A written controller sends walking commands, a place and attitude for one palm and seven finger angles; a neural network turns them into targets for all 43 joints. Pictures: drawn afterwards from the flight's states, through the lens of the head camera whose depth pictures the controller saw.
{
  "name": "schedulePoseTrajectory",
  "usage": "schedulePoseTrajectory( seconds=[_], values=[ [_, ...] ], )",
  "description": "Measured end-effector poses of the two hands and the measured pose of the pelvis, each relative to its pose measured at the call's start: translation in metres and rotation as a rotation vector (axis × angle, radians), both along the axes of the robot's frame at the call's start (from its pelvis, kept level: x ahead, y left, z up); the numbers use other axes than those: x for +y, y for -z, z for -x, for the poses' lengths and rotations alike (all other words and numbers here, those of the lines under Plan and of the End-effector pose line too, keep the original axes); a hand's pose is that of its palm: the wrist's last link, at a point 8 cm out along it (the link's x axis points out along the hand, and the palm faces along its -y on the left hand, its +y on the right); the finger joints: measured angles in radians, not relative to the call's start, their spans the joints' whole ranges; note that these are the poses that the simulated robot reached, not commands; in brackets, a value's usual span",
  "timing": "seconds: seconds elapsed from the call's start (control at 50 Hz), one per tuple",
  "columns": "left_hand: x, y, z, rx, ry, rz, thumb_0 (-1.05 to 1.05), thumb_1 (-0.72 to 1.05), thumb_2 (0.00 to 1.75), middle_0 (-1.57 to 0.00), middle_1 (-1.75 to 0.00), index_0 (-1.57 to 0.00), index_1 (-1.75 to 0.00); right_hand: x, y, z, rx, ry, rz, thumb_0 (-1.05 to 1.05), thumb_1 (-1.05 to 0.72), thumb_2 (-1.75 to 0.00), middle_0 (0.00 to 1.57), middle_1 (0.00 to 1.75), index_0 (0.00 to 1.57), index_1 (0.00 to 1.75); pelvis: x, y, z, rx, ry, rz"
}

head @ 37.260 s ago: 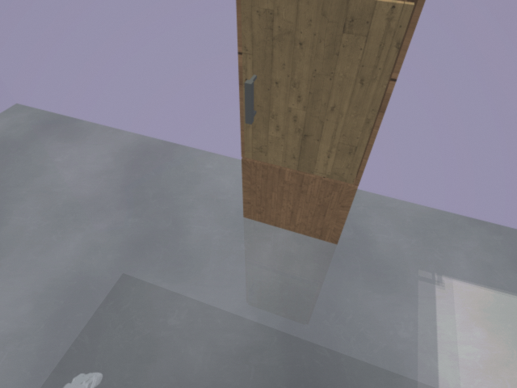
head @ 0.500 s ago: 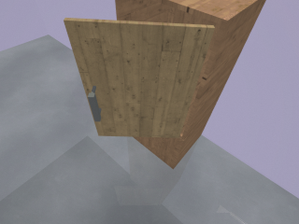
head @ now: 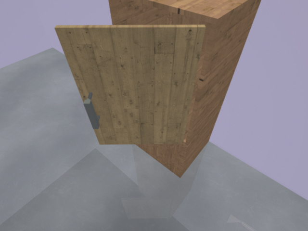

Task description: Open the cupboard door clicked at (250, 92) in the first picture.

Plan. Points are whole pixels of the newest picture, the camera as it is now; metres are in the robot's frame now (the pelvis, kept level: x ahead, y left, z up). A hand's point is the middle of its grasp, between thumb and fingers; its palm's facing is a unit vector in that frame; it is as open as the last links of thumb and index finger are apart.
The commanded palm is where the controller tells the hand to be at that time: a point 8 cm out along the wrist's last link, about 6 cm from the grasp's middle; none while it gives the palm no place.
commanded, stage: come to a stop and stand still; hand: left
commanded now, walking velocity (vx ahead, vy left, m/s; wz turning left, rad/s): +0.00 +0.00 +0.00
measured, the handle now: (93, 111) +0.55 +0.27 -0.05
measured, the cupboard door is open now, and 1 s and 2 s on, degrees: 41 41 41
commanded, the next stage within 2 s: look again from close up in 1.50 s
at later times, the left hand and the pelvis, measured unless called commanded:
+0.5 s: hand out of the picture +0.03 +0.24 -0.14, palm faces +0.04 -0.94 -0.35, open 7.4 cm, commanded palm none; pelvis -0.03 -0.01 +0.01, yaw +2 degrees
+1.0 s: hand out of the picture +0.04 +0.22 -0.15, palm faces +0.02 -0.97 -0.26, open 7.4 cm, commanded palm none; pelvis -0.01 +0.01 +0.02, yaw +2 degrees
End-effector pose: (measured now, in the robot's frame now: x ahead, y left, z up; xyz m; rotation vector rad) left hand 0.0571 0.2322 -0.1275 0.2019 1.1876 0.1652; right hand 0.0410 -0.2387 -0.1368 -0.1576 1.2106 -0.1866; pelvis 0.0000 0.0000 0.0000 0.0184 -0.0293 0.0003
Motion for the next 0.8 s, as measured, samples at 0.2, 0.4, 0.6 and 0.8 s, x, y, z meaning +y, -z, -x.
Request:
schedulePoseTrajectory(
  seconds=[0.2,0.4,0.6,0.8],
  values=[
    [0.007,-0.011,0.026,-0.022,-0.016,-0.03,0.01,0.91,0.9,-0.2,-0.3,-0.2,-0.3,-0.036,-0.016,-0.013,-0.079,-0.058,0.044,0.01,-0.91,-0.9,0.2,0.3,0.2,0.3,-0.013,-0.005,0.018,-0.019,-0.021,0.007],
    [0.04,-0.025,0.033,-0.021,-0.021,-0.099,0.01,0.9,0.9,-0.2,-0.3,-0.2,-0.3,-0.058,-0.023,0.027,0.024,-0.071,0.09,0.01,-0.91,-0.9,0.2,0.3,0.2,0.3,-0.013,-0.011,0.032,-0.011,-0.029,0.008],
    [0.049,-0.021,0.041,0.032,-0.019,-0.095,0.01,0.9,0.9,-0.2,-0.3,-0.2,-0.3,-0.051,-0.019,0.062,0.142,-0.049,0.082,0.01,-0.91,-0.9,0.2,0.3,0.2,0.3,-0.005,-0.013,0.03,-0.004,-0.033,0.008],
    [0.037,-0.011,0.04,0.084,-0.015,-0.04,0.01,0.9,0.9,-0.2,-0.3,-0.2,-0.3,-0.025,-0.017,0.045,0.148,-0.049,0.048,0.01,-0.91,-0.9,0.2,0.3,0.2,0.3,0.004,-0.015,0.018,0.0,-0.029,0.013]
  ],
)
